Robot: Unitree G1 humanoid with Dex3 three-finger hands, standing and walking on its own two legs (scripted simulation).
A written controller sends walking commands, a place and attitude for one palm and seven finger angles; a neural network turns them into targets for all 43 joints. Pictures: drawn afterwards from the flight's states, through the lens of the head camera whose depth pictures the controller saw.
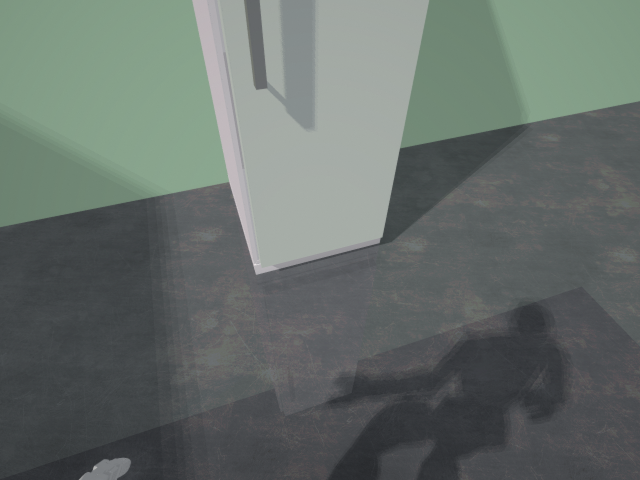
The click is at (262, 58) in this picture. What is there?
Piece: fridge door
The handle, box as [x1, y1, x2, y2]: [244, 0, 266, 89]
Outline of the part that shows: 244,0 253,81 256,89 265,88 266,77 259,0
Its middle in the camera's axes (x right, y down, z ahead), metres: -0.15 -0.49 +0.78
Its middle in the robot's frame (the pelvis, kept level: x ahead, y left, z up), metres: +0.93 +0.20 +0.23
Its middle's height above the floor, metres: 1.00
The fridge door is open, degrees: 0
